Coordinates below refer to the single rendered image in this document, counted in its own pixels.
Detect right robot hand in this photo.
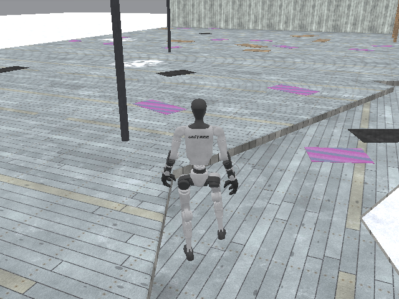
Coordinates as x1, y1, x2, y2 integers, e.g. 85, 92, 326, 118
224, 179, 238, 195

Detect left robot forearm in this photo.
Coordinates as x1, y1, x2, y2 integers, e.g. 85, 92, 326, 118
163, 150, 175, 176

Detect left robot hand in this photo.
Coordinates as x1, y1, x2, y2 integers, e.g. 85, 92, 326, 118
161, 174, 176, 187

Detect right robot foot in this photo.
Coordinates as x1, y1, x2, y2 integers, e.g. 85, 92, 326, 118
218, 229, 226, 240

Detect right robot upper arm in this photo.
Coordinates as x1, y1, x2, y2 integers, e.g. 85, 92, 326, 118
212, 126, 228, 161

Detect robot right thigh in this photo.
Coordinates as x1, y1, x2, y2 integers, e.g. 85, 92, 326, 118
208, 173, 221, 202

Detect left robot upper arm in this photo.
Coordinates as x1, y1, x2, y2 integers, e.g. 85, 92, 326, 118
169, 126, 186, 160

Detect right robot forearm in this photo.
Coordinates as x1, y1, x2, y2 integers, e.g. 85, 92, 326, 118
223, 151, 236, 181

